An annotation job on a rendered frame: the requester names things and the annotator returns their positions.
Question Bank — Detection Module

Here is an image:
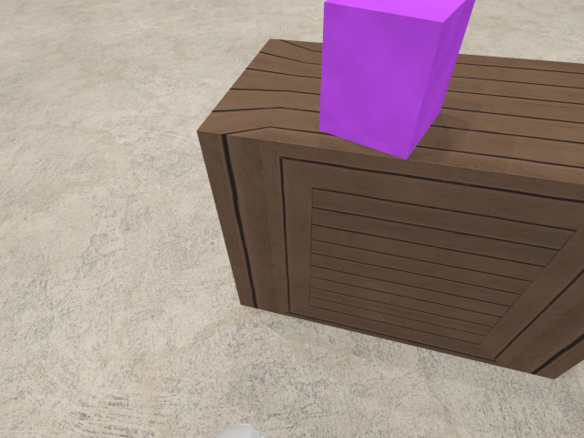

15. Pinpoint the carton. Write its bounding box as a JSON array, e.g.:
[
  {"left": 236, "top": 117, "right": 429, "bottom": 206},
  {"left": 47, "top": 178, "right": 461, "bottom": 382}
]
[{"left": 319, "top": 0, "right": 475, "bottom": 160}]

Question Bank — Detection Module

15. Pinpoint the pedestal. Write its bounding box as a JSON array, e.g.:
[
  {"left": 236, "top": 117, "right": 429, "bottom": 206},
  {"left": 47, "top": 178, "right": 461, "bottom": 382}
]
[{"left": 197, "top": 38, "right": 584, "bottom": 380}]

